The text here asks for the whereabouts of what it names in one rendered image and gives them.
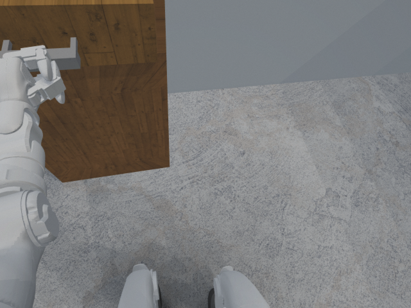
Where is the robot thigh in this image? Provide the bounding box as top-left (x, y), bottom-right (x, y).
top-left (118, 269), bottom-right (159, 308)
top-left (213, 271), bottom-right (270, 308)

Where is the robot right thigh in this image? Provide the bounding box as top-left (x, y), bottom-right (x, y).
top-left (213, 271), bottom-right (270, 308)

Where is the robot left thigh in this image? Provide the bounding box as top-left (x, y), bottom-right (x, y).
top-left (118, 269), bottom-right (159, 308)

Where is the left robot forearm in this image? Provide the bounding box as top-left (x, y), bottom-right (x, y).
top-left (0, 100), bottom-right (47, 197)

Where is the drawer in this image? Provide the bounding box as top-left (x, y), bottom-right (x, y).
top-left (0, 0), bottom-right (158, 67)

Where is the robot left hand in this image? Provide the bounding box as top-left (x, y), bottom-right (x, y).
top-left (0, 45), bottom-right (66, 112)

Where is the cabinet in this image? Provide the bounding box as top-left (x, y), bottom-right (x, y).
top-left (30, 0), bottom-right (170, 183)

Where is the robot left upper arm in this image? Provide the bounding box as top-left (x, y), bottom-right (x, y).
top-left (0, 190), bottom-right (59, 308)

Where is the handle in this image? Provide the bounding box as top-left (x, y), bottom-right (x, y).
top-left (0, 37), bottom-right (81, 72)

